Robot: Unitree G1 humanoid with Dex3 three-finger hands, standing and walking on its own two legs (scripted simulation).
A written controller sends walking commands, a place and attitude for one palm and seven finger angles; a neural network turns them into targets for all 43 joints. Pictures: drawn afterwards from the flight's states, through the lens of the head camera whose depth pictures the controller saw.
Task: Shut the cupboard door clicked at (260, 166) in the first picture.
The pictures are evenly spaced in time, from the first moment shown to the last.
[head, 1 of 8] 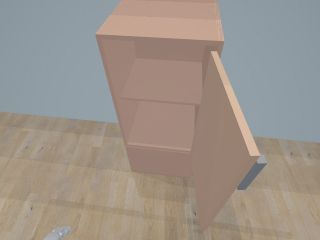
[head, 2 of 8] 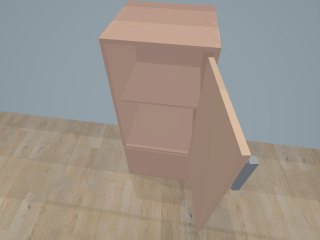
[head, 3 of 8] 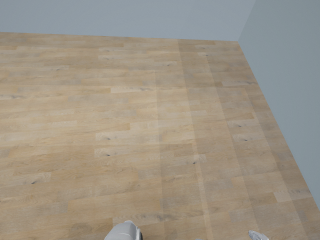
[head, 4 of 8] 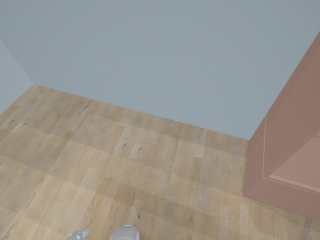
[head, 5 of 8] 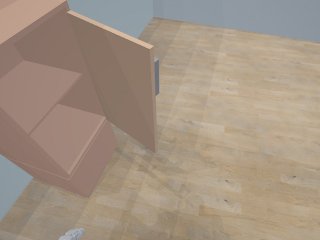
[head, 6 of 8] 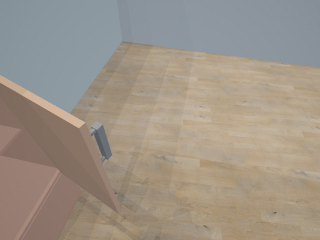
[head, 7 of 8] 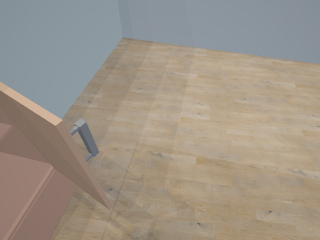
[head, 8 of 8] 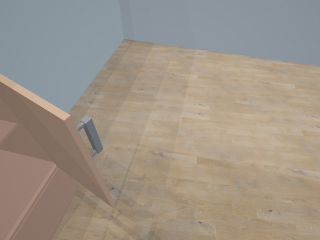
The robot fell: no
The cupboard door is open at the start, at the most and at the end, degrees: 99 99 71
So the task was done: no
